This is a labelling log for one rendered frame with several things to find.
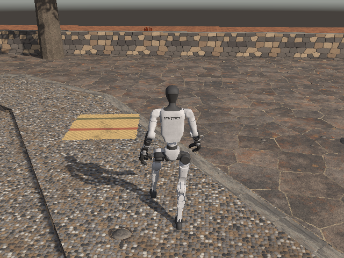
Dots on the robot left foot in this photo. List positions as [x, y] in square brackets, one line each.
[152, 194]

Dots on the robot head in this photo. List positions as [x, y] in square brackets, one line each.
[172, 92]

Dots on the robot left upper arm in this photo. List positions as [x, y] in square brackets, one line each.
[152, 123]

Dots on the right robot forearm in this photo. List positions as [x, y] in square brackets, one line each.
[197, 139]

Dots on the robot right upper arm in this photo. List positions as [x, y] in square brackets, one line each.
[191, 121]

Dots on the right robot hand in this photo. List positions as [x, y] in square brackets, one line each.
[196, 149]

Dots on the left robot forearm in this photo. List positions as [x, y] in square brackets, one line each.
[146, 145]

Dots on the left robot hand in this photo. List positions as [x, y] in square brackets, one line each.
[142, 158]

